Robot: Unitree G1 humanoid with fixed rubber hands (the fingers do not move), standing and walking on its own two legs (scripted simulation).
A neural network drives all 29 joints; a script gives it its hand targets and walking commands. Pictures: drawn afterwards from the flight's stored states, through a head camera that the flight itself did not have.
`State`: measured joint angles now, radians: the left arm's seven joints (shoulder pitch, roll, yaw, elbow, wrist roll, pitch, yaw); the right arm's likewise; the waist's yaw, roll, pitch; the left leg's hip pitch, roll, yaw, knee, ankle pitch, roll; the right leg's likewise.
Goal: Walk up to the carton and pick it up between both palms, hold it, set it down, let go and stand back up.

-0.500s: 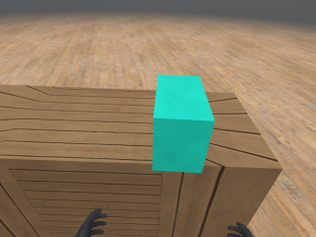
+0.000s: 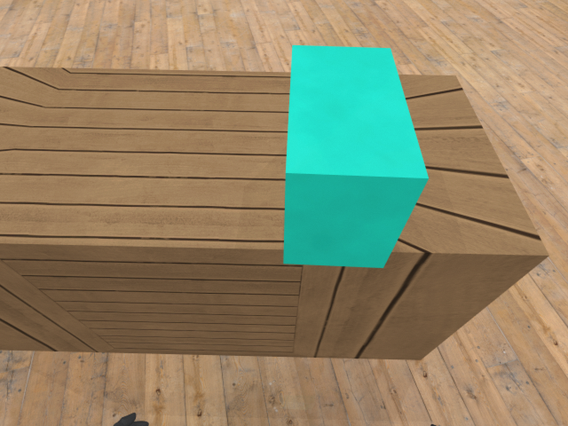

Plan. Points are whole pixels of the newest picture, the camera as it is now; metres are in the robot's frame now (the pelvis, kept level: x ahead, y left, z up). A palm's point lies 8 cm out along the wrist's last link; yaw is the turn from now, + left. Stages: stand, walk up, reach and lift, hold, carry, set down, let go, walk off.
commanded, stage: stand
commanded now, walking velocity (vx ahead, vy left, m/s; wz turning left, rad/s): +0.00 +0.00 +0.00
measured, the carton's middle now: (337, 155) +0.55 -0.07 +0.05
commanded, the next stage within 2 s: none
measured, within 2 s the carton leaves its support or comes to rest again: neither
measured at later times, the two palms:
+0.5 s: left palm out of the picture +0.11 +0.24 -0.12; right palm out of the picture +0.07 -0.24 -0.13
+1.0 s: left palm out of the picture +0.06 +0.23 -0.13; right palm out of the picture +0.01 -0.25 -0.13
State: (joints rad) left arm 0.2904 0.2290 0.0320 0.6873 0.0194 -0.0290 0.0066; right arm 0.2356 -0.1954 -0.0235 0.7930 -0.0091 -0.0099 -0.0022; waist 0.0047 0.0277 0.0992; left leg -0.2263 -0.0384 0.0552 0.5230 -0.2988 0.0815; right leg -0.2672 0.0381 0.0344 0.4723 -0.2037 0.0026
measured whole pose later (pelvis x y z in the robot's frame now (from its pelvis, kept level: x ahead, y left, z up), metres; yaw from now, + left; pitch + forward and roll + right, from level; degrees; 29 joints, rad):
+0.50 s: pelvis +0.01 +0.01 +0.00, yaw -2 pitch -1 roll -1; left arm 0.26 0.19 0.03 0.78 0.02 0.00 0.03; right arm 0.26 -0.21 0.00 0.86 -0.02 0.01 -0.03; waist -0.01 0.01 0.03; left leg -0.19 -0.04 0.10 0.54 -0.34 0.09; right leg -0.27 0.03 0.07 0.55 -0.26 0.01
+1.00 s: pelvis +0.00 -0.01 +0.00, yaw -2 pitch -2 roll +0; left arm 0.27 0.18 0.01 0.94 0.02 0.00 0.03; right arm 0.30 -0.21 0.00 0.98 -0.01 0.00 -0.03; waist -0.02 0.01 0.03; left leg -0.16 -0.04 0.10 0.46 -0.27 0.07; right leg -0.25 0.04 0.08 0.48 -0.20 0.00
